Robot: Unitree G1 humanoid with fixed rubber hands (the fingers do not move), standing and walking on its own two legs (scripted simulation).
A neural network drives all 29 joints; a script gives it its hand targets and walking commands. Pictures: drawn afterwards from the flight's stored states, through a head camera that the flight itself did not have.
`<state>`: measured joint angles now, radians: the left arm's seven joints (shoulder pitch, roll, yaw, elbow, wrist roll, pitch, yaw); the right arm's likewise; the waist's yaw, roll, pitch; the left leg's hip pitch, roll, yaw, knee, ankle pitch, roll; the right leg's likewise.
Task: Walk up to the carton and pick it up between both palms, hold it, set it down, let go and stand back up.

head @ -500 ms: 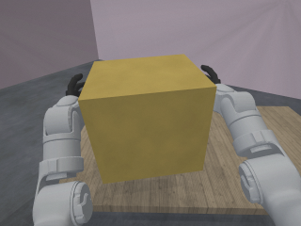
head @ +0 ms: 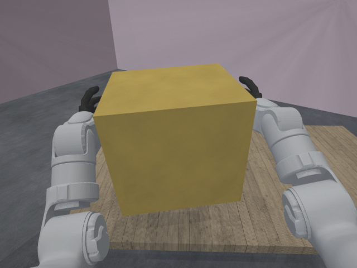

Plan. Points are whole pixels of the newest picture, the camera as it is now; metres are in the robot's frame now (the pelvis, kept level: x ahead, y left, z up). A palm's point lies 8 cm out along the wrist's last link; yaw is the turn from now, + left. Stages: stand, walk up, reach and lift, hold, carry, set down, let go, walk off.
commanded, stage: hold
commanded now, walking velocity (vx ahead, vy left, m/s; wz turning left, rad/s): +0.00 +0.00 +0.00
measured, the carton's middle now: (174, 134) +0.37 +0.01 +0.22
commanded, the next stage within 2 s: none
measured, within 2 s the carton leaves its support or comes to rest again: neither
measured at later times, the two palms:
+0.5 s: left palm (89, 118) +0.36 +0.18 +0.27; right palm (253, 106) +0.37 -0.17 +0.28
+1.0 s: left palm (90, 119) +0.36 +0.18 +0.27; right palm (253, 108) +0.37 -0.17 +0.28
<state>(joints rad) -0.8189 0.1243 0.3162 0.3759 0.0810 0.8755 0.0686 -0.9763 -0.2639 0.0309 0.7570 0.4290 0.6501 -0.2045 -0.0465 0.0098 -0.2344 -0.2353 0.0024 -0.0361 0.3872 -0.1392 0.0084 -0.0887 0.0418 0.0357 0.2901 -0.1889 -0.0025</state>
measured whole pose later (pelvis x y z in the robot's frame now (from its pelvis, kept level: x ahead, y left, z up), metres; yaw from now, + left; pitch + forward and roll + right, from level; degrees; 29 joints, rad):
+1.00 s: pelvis +0.00 +0.00 +0.00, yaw +0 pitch -1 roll -2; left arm -0.80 0.12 0.31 0.33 0.08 0.88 0.07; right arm -0.96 -0.27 0.05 0.73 0.44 0.66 -0.20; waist -0.05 0.02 -0.24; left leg -0.23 0.00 -0.04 0.39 -0.14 0.01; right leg -0.08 0.04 0.04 0.29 -0.19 0.00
